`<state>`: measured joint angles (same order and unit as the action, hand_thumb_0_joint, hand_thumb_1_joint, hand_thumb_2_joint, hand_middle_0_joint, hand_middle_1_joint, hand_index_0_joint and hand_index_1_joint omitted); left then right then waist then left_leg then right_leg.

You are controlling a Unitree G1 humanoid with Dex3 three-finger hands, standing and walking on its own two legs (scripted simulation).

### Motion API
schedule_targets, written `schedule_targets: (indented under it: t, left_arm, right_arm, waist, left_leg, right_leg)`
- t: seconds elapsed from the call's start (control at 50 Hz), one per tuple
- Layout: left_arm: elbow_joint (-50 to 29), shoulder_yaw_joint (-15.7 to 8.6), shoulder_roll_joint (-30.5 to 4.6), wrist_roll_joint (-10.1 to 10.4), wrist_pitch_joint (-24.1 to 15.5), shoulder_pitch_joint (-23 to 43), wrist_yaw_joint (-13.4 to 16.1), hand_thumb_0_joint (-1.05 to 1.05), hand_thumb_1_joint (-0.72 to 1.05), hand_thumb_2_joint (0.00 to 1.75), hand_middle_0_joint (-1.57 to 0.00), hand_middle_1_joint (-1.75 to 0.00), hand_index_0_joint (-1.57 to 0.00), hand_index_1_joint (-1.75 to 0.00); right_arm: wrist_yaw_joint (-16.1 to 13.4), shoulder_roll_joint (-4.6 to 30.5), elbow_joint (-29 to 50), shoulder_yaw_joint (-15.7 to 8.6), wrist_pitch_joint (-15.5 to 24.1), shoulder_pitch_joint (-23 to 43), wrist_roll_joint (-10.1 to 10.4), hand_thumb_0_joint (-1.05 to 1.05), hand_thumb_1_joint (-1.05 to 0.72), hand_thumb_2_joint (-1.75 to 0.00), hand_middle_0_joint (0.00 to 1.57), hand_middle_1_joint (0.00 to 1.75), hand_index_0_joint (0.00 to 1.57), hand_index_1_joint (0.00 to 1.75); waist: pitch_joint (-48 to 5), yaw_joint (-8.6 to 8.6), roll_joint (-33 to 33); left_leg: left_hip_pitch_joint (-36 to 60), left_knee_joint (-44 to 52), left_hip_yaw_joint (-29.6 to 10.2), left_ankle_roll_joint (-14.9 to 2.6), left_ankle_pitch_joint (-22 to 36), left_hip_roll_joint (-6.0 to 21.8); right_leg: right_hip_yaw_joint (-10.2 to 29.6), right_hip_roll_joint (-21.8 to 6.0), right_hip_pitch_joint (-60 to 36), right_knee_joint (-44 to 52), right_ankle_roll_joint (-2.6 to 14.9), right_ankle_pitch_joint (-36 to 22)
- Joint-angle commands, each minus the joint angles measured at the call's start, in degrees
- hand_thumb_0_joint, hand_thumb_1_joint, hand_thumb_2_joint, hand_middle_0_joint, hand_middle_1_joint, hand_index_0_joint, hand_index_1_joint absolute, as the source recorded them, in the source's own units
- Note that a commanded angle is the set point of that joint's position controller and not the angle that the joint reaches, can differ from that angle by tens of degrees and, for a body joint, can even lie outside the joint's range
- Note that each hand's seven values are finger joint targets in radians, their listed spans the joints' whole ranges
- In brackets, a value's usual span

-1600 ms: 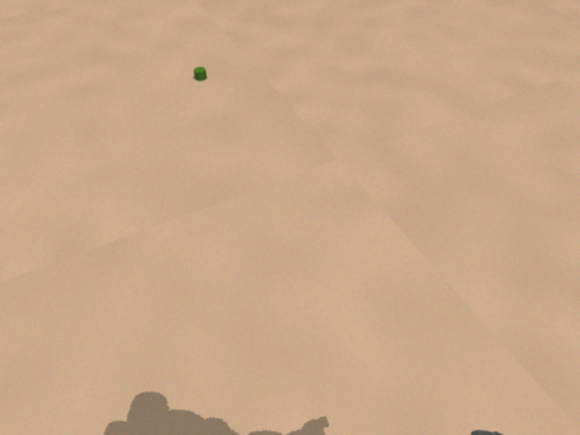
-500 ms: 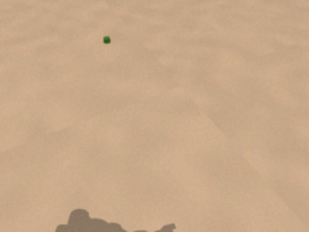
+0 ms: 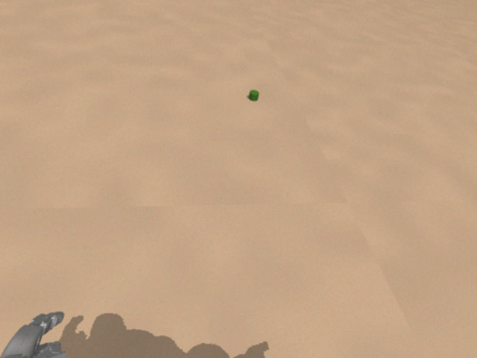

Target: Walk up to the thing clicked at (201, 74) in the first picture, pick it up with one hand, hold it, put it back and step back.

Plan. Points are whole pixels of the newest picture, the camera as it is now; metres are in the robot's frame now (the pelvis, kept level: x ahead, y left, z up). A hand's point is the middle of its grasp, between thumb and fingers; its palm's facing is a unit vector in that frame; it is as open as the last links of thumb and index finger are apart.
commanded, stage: walk up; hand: left
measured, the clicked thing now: (253, 95) +2.15 -0.27 -0.74
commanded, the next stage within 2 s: none
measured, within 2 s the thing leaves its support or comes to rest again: neither
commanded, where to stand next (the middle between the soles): +2.30 -0.72 m, yaw +78 degrees
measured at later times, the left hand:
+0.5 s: hand (131, 271) +0.29 +0.20 -0.09, palm faces +0.43 -0.80 -0.42, open 7.4 cm
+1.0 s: hand (177, 180) +0.60 +0.15 -0.15, palm faces +0.54 -0.80 -0.26, open 7.4 cm
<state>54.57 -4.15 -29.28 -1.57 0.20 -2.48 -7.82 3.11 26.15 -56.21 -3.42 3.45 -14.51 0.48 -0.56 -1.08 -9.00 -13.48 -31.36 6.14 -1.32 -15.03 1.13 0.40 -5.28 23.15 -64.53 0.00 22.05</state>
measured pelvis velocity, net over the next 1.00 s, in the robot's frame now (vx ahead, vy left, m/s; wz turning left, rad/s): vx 0.68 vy -0.12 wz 0.67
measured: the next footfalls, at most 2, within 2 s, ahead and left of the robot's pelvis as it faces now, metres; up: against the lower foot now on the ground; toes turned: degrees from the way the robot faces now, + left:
right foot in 0.32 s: +0.42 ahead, -0.20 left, +0.00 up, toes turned +15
left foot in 0.74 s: +0.63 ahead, +0.02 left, +0.00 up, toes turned +41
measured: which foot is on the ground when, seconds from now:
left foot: down 0.00-0.34, up 0.36-0.72, down 0.74-1.00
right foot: up 0.00-0.30, down 0.32-0.76, up 0.78-1.00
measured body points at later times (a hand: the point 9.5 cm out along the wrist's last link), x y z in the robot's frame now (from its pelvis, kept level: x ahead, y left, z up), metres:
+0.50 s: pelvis +0.33 -0.11 +0.01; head +0.34 -0.14 +0.46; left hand +0.27 +0.24 -0.06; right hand +0.59 -0.39 -0.10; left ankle +0.26 +0.00 -0.63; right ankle +0.38 -0.21 -0.73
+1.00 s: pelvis +0.68 -0.12 -0.01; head +0.68 -0.08 +0.44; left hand +0.57 +0.19 -0.14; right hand +0.92 -0.36 -0.09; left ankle +0.60 +0.00 -0.73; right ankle +0.88 -0.22 -0.67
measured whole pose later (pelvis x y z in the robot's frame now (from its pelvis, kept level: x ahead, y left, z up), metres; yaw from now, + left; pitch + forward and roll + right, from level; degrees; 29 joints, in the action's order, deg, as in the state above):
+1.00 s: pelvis +0.68 -0.12 -0.01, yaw +39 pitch -3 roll +4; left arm 44.1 -3.1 -26.2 -2.3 3.3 -10.9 -8.4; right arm -2.2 23.0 -50.7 0.0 6.9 -21.6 0.4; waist 5.3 -1.8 -9.1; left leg -14.3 -35.2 2.9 -1.0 -18.6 -0.6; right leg 7.1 -10.9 35.6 -60.2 -0.5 16.6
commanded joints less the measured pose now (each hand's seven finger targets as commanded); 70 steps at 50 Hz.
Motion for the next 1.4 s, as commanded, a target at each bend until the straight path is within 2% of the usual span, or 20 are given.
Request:
schedule_targets:
  t: [0.0,0.24,0.3,0.32,0.34,0.4,0.44,0.66,0.7,0.74,0.76,0.82,0.88,0.98,1.08,1.14,1.16,1.18,1.26,1.38]
  left_arm:
    - [-6.7,-3.0,-11.1,0.2,-0.8,2.9,-1.2,0.0,0.9,0.9,-0.2,-0.3,-0.2,-0.3]
    - [-14.4,-4.6,-9.0,-0.2,-1.3,12.7,-1.9,0.0,0.9,0.9,-0.2,-0.3,-0.2,-0.3]
    - [-6.3,-7.6,-13.9,-0.2,-2.7,-15.5,0.2,0.0,0.9,0.9,-0.2,-0.3,-0.2,-0.3]
    - [-4.2,-9.4,-20.4,-1.3,-3.2,-24.3,1.6,0.0,0.9,0.9,-0.2,-0.3,-0.2,-0.3]
    - [-7.6,-8.3,-23.1,-0.5,-3.3,-14.2,2.4,0.0,0.9,0.9,-0.2,-0.3,-0.2,-0.3]
    - [-11.5,-5.9,-14.5,0.0,-3.8,-1.1,2.5,0.0,0.9,0.9,-0.2,-0.3,-0.2,-0.3]
    - [-10.9,-5.0,-10.3,0.2,-3.9,-1.5,2.6,0.0,0.9,0.9,-0.2,-0.3,-0.2,-0.3]
    - [-16.0,-5.2,-10.5,-0.5,-1.3,-10.5,2.4,0.0,0.9,0.9,-0.2,-0.3,-0.2,-0.3]
    - [-17.9,-3.8,-9.3,-0.5,-0.7,-13.5,3.4,0.0,0.9,0.9,-0.2,-0.3,-0.2,-0.3]
    - [-19.5,-1.7,-4.8,-1.5,-0.7,-16.4,3.6,0.0,0.9,0.9,-0.2,-0.3,-0.2,-0.3]
    - [-17.0,-4.3,-15.3,-0.7,0.6,-13.9,3.2,0.0,0.9,0.9,-0.2,-0.3,-0.2,-0.3]
    - [-15.0,-3.2,-12.4,-0.3,-0.5,-10.5,2.6,0.0,0.9,0.9,-0.2,-0.3,-0.2,-0.3]
    - [-13.9,-3.4,-10.3,-0.4,1.1,-12.0,0.8,0.0,0.9,0.9,-0.2,-0.3,-0.2,-0.3]
    - [-17.0,-3.7,-8.5,-0.8,2.3,-3.0,-1.0,0.0,0.9,0.9,-0.2,-0.3,-0.2,-0.3]
    - [-17.7,-5.0,-8.1,-0.9,1.5,-0.1,-0.9,0.0,0.9,0.9,-0.2,-0.3,-0.2,-0.3]
    - [-11.9,-8.2,-14.0,-1.9,0.3,-20.8,0.5,0.0,0.9,0.9,-0.2,-0.3,-0.2,-0.3]
    - [-12.4,-8.4,-20.2,-2.0,0.1,-19.1,1.8,0.0,0.9,0.9,-0.2,-0.3,-0.2,-0.3]
    - [-14.6,-8.4,-20.3,-0.9,-0.3,-12.2,3.2,0.0,0.9,0.9,-0.2,-0.3,-0.2,-0.3]
    - [-15.0,-5.5,-11.0,-0.6,0.0,-5.6,3.7,0.0,0.9,0.9,-0.2,-0.3,-0.2,-0.3]
    - [-17.3,-4.5,-6.3,-0.9,0.0,-7.3,3.2,0.0,0.9,0.9,-0.2,-0.3,-0.2,-0.3]
  right_arm:
    - [-2.3,19.5,4.9,-3.3,3.5,6.6,0.3,0.0,-0.9,-0.9,0.2,0.3,0.2,0.3]
    - [-4.7,21.4,5.3,-5.4,3.9,2.1,-1.7,0.0,-0.9,-0.9,0.2,0.3,0.2,0.3]
    - [-5.4,16.1,7.5,-3.8,3.5,7.8,-2.7,0.0,-0.9,-0.9,0.2,0.3,0.2,0.3]
    - [-5.2,7.5,9.6,-1.3,3.6,7.0,-2.5,0.0,-0.9,-0.9,0.2,0.3,0.2,0.3]
    - [-5.8,11.4,8.8,-2.7,3.2,3.3,-1.3,0.0,-0.9,-0.9,0.2,0.3,0.2,0.3]
    - [-3.8,17.3,3.5,-3.5,2.5,4.2,0.1,0.0,-0.9,-0.9,0.2,0.3,0.2,0.3]
    - [-2.5,16.8,1.6,-3.3,1.6,0.5,0.2,0.0,-0.9,-0.9,0.2,0.3,0.2,0.3]
    - [-3.9,13.1,6.0,-2.8,-0.6,-3.3,0.3,0.0,-0.9,-0.9,0.2,0.3,0.2,0.3]
    - [-5.8,16.3,5.1,-4.8,-0.5,-14.3,-1.0,0.0,-0.9,-0.9,0.2,0.3,0.2,0.3]
    - [-7.6,24.6,8.2,-8.0,0.2,-16.8,-1.5,0.0,-0.9,-0.9,0.2,0.3,0.2,0.3]
    - [-8.2,23.6,10.6,-7.0,0.6,-12.7,2.8,0.0,-0.9,-0.9,0.2,0.3,0.2,0.3]
    - [-8.9,17.2,10.4,-3.5,3.7,-6.6,2.3,0.0,-0.9,-0.9,0.2,0.3,0.2,0.3]
    - [-7.5,17.8,10.2,-3.1,5.3,-3.9,0.9,0.0,-0.9,-0.9,0.2,0.3,0.2,0.3]
    - [-6.5,21.2,9.7,-4.6,5.8,-5.3,-1.3,0.0,-0.9,-0.9,0.2,0.3,0.2,0.3]
    - [-7.2,21.3,9.1,-4.9,4.2,-7.1,-1.6,0.0,-0.9,-0.9,0.2,0.3,0.2,0.3]
    - [-8.1,12.9,10.7,-1.9,2.8,-4.5,-1.4,0.0,-0.9,-0.9,0.2,0.3,0.2,0.3]
    - [-8.5,10.2,11.8,-0.8,2.8,-7.7,-0.3,0.0,-0.9,-0.9,0.2,0.3,0.2,0.3]
    - [-10.1,11.7,8.7,-1.7,1.9,-9.3,-1.3,0.0,-0.9,-0.9,0.2,0.3,0.2,0.3]
    - [-8.5,13.6,2.7,-2.3,1.7,-12.1,0.0,0.0,-0.9,-0.9,0.2,0.3,0.2,0.3]
    - [-7.6,12.3,4.4,-1.9,1.2,-9.1,-0.7,0.0,-0.9,-0.9,0.2,0.3,0.2,0.3]
  waist:
    - [0.6,-3.28,16.4]
    - [1.0,-0.9,18.2]
    - [-11.5,-15.44,3.8]
    - [-10.5,-18.01,-19.3]
    - [-9.1,-11.37,-21.9]
    - [1.9,-2.99,-7.2]
    - [3.0,-1.38,-5.5]
    - [-2.2,-0.09,4.3]
    - [-7.7,4.7,7.7]
    - [-9.1,5.91,16.2]
    - [-8.0,6.39,8.6]
    - [1.0,0.24,-2.7]
    - [2.8,-2.99,7.3]
    - [4.4,0.12,16.2]
    - [0.7,0.92,18.0]
    - [-9.2,-11.79,-1.6]
    - [-10.7,-10.48,-18.9]
    - [-10.6,-6.6,-14.5]
    - [-2.5,-1.06,-6.7]
    - [3.6,-1.51,-0.9]
  left_leg:
    - [3.2,26.0,-21.7,-8.05,-17.9,11.4]
    - [5.7,18.0,-22.3,-9.23,0.2,12.9]
    - [-13.0,-23.8,-12.8,-3.81,12.3,3.5]
    - [-34.8,-43.7,-6.5,-2.09,-19.7,-4.9]
    - [-39.3,-53.7,-8.4,-2.65,-19.7,-6.0]
    - [-28.2,-44.0,-10.0,-2.84,-3.7,4.1]
    - [-23.9,-36.9,-8.1,-1.24,-1.1,4.6]
    - [4.7,-3.5,10.3,-2.65,10.5,-6.7]
    - [20.9,1.8,2.2,-6.37,6.5,-2.9]
    - [37.2,4.0,-39.7,-15.22,-9.3,24.0]
    - [31.8,15.0,-57.5,-24.46,-21.0,31.7]
    - [8.8,12.0,-30.0,-14.06,12.8,20.2]
    - [-6.1,11.9,-15.9,-11.98,7.5,11.4]
    - [-11.4,15.1,-15.9,-11.49,-9.6,9.0]
    - [-6.1,6.6,-17.2,-10.2,1.3,11.3]
    - [-25.6,-30.2,-6.0,-4.65,-0.9,2.6]
    - [-42.3,-40.6,1.3,-2.62,-19.0,-5.1]
    - [-38.3,-46.6,-5.7,-2.56,-18.1,1.4]
    - [-26.8,-35.3,-6.8,-2.32,-4.9,3.6]
    - [-20.6,-18.7,-0.8,-1.08,1.0,0.6]
  right_leg:
    - [3.4,-1.1,10.6,4.3,-2.39,-8.8]
    - [3.0,-3.0,4.3,25.1,-1.41,-6.6]
    - [2.9,-0.5,-33.6,34.4,1.22,0.2]
    - [20.5,-13.8,-42.9,44.5,-0.76,20.4]
    - [43.1,-22.6,-35.1,62.1,1.85,33.3]
    - [20.2,-15.6,-14.5,55.7,6.78,21.7]
    - [6.8,-10.2,-13.5,52.4,4.35,8.4]
    - [-12.2,-5.2,-14.2,34.5,2.03,-42.9]
    - [-12.2,-3.3,-6.5,11.4,-0.01,-45.3]
    - [-1.7,2.8,25.5,-15.7,-3.94,10.1]
    - [7.9,3.9,30.1,-26.4,-4.88,5.0]
    - [9.2,-4.0,18.3,-18.0,-0.73,-4.2]
    - [6.8,-5.3,9.5,-4.2,-0.53,-5.1]
    - [1.8,-4.2,7.2,13.7,-0.38,-8.7]
    - [1.0,-2.3,3.5,22.1,0.35,-6.5]
    - [6.5,-3.5,-28.5,38.0,2.69,-1.8]
    - [29.1,-17.6,-36.2,49.3,6.09,-0.4]
    - [33.7,-20.7,-29.4,50.1,8.22,5.6]
    - [7.2,-8.2,-13.6,45.3,7.69,-1.3]
    - [0.7,-6.6,-10.5,48.5,8.44,-13.6]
